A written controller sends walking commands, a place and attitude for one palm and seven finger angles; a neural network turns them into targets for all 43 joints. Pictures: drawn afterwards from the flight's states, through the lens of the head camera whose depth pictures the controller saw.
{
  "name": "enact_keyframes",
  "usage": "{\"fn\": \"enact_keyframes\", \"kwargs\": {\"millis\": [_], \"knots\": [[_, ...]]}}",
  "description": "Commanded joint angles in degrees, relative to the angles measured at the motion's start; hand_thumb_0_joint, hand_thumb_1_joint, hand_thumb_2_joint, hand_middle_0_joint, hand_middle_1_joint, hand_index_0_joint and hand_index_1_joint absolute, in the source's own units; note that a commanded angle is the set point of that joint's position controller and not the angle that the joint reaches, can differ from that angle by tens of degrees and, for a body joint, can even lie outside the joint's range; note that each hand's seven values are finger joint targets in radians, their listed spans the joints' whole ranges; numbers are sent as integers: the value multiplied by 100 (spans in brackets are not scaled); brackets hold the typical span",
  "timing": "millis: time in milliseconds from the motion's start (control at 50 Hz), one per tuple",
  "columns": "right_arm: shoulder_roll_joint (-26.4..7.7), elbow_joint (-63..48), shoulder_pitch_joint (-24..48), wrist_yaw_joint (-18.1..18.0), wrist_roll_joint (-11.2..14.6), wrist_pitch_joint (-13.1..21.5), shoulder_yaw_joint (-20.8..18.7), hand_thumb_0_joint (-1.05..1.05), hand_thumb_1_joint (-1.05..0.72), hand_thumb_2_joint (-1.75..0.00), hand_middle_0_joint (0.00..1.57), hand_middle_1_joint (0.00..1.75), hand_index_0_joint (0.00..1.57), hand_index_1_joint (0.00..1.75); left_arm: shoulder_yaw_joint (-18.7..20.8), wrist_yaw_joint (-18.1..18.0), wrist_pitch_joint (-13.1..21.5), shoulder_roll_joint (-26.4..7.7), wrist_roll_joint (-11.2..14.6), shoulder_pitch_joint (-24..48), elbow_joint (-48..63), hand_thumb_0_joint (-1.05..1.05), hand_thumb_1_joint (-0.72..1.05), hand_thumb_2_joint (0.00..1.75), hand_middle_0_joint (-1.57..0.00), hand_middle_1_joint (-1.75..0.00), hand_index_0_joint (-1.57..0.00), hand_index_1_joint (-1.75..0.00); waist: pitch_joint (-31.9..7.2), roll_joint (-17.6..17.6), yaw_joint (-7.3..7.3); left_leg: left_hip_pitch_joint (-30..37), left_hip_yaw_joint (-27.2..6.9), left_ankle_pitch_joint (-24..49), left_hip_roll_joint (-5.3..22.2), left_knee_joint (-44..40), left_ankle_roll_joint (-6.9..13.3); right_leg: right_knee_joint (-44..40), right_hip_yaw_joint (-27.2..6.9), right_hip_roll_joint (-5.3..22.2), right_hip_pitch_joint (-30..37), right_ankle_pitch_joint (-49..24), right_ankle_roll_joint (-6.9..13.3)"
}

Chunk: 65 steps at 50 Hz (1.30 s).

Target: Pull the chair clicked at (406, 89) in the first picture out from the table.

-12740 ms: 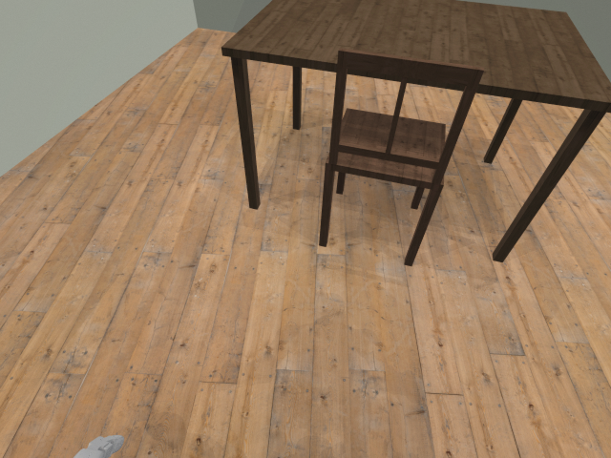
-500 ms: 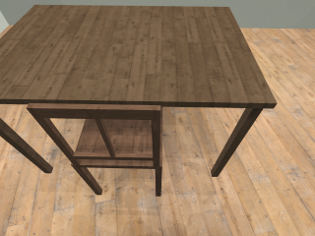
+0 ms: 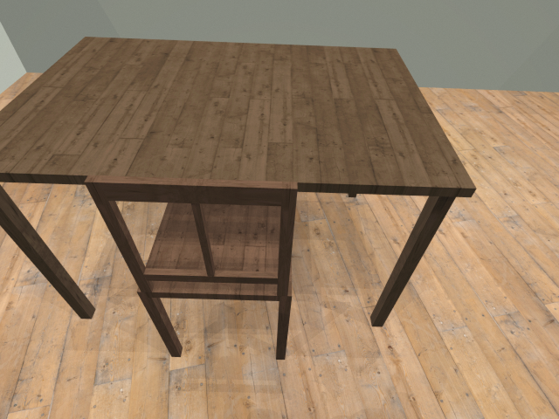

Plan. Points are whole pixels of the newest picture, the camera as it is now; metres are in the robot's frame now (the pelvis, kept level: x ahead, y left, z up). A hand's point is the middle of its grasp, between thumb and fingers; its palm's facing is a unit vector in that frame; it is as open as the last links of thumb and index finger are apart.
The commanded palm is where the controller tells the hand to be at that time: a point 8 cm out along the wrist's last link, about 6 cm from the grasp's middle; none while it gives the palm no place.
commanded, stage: come to a stop and stand still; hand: left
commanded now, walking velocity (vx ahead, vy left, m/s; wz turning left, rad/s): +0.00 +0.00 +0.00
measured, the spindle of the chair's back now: (204, 241) +0.49 +0.19 -0.11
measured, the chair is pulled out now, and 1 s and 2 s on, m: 0.00 0.00 0.00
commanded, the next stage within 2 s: look again from close up in 0.24 s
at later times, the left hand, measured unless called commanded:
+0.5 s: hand out of the picture -0.01 +0.17 -0.17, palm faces +0.03 -0.99 -0.15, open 7.4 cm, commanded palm none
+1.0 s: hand out of the picture +0.03 +0.19 -0.18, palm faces +0.02 -0.99 -0.17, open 7.4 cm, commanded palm none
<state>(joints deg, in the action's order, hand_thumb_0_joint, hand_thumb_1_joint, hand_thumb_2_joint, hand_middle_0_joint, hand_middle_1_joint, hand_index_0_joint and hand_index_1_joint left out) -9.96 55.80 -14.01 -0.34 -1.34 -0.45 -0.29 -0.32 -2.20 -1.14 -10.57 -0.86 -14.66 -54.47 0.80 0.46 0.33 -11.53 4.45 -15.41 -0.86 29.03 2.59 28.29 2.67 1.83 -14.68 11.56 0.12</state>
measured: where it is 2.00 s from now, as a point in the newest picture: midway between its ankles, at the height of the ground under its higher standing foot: outside the picture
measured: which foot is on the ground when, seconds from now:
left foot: down 0.00-1.00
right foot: down 0.00-1.00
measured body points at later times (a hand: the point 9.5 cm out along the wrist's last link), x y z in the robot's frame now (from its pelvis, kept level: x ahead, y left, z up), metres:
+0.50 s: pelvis +0.01 +0.01 +0.00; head +0.01 +0.02 +0.45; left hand -0.01 +0.22 -0.16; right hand +0.01 -0.21 -0.15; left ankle +0.01 +0.09 -0.74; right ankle +0.05 -0.13 -0.74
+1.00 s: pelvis +0.03 +0.02 +0.00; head +0.04 +0.04 +0.45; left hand +0.03 +0.24 -0.16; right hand +0.03 -0.19 -0.15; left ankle +0.01 +0.09 -0.74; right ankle +0.05 -0.13 -0.74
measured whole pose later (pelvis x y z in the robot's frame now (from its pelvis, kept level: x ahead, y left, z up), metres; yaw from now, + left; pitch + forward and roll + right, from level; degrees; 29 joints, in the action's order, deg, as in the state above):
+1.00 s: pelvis +0.03 +0.02 +0.00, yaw +0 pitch -2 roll +0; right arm -7.6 65.9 -16.0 -1.2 -0.4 1.7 1.3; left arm -1.0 -2.8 0.4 -8.7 -0.3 -17.3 -62.5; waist 1.7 1.5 0.0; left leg -6.6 5.0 -15.9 -2.8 24.0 4.3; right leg 24.4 1.1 2.9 -10.4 12.1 -2.4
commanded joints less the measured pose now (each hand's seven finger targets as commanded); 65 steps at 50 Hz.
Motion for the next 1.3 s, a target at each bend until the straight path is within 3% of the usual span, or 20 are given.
{"fn": "enact_keyframes", "kwargs": {"millis": [0, 80, 220, 380, 460, 560, 780, 940, 1060, 1180, 1200, 1220, 1240, 1260, 1280], "knots": [[-765, -305, -107, -30, -5, 68, -165, 0, -90, -90, 20, 30, 20, 30, 164, 5, 108, -540, -44, -377, 267, 0, 90, 90, -20, -30, -20, -30, 417, -130, -51, -1038, -1041, -1510, 669, -1334, 7, -549, -449, 254, 143, 972, 144], [-743, -212, -231, -33, 11, 91, -137, 0, -90, -90, 20, 30, 20, 30, 148, 14, 143, -503, -33, -479, 203, 0, 90, 90, -20, -30, -20, -30, 295, -59, -21, -884, -1080, -1364, 672, -1340, 24, -589, -479, 287, 108, 885, 148], [-630, 99, -464, -46, 48, 125, -67, 0, -90, -90, 20, 30, 20, 30, 86, 14, 203, -408, -11, -721, -101, 0, 90, 90, -20, -30, -20, -30, 447, -53, 3, -782, -1018, -1132, 627, -1298, 6, -747, -577, 378, -22, 830, 162], [-470, 443, -580, -77, 101, 213, 6, 0, -90, -90, 20, 30, 20, 30, 22, -19, 265, -302, 16, -893, -403, 0, 90, 90, -20, -30, -20, -30, 300, -14, -24, -461, -863, -274, 625, -1188, -6, -665, -532, 447, 258, -52, 159], [-402, 567, -578, -90, 115, 226, 23, 0, -90, -90, 20, 30, 20, 30, 8, -35, 275, -260, 17, -897, -511, 0, 90, 90, -20, -30, -20, -30, 364, 78, -32, -410, -785, -2, 609, -1130, -19, -669, -521, 470, 316, -239, 143], [-368, 671, -573, -106, 109, 241, 32, 0, -90, -90, 20, 30, 20, 30, 2, -54, 265, -222, 18, -847, -556, 0, 90, 90, -20, -30, -20, -30, 430, -72, -37, -337, -760, 295, 634, -1129, -31, -599, -507, 447, 334, -456, 128], [-342, 813, -539, -145, 105, 287, 39, 0, -90, -90, 20, 30, 20, 30, 17, -60, 270, -204, 30, -774, -644, 0, 90, 90, -20, -30, -20, -30, 223, -33, -54, 28, -699, 1196, 654, -1021, -19, -527, -469, 485, 555, -1017, 103], [-353, 865, -536, -149, 111, 265, 39, 0, -90, -90, 20, 30, 20, 30, 20, -54, 234, -222, 30, -690, -661, 0, 90, 90, -20, -30, -20, -30, 435, -49, -52, -16, -734, 967, 674, -1178, -19, -600, -440, 452, 497, -720, 72], [-358, 886, -557, -156, 105, 281, 36, 0, -90, -90, 20, 30, 20, 30, 21, -56, 241, -186, 30, -725, -685, 0, 90, 90, -20, -30, -20, -30, 293, -3, -43, 128, -731, 1146, 663, -1150, -7, -592, -449, 466, 552, -840, 68], [-326, 915, -567, -162, 107, 276, 41, 0, -90, -90, 20, 30, 20, 30, 14, -59, 230, -154, 29, -766, -730, 0, 90, 90, -20, -30, -20, -30, 433, -72, -47, 113, -727, 1046, 663, -1203, -13, -613, -448, 456, 467, -722, 57], [-639, 453, -280, -130, 167, 322, 27, 0, -90, -90, 20, 30, 20, 30, 4, -259, 291, -428, -74, -814, -926, 0, 90, 90, -20, -30, -20, -30, 454, -224, -81, -156, -669, 3273, 870, -314, -214, -282, -448, 565, 296, -1729, 15], [-1534, -1600, -519, -297, 389, 1139, -143, 0, -90, -90, 20, 30, 20, 30, 726, -245, 1439, -1649, 1032, 3343, 8195, 0, 88, 89, -20, -30, -20, -30, -2448, -1542, 551, 1732, -1089, 3598, 466, -735, -654, 269, 103, -136, 324, -1030, 9], [-961, -1202, 25, -480, 353, 1570, 125, 0, -90, -90, 20, 30, 20, 30, 966, -506, 1146, -1809, 738, 2346, 7684, 0, 85, 88, -20, -29, -20, -29, -1938, -1783, 292, 1841, -891, 3382, 773, -1160, -799, 1085, -43, -136, -288, 325, 9], [-1014, -1057, -58, -444, 218, 1817, 3, 0, -90, -90, 20, 30, 20, 30, 297, -620, 817, -722, 622, 941, 6188, 0, 83, 87, -19, -29, -19, -29, -1607, -1479, 149, 1175, -983, 2968, 716, -1290, -843, 1304, 65, -161, -699, 1159, 98], [-692, -907, -114, -355, 414, 1865, -19, 0, -90, -90, 20, 30, 20, 30, -513, -657, 143, 624, 729, -888, 4556, 0, 81, 86, -19, -29, -19, -29, -539, -610, 198, 471, -1030, 2171, 616, -1229, -728, 1272, 118, -80, -1068, 1096, 75]]}}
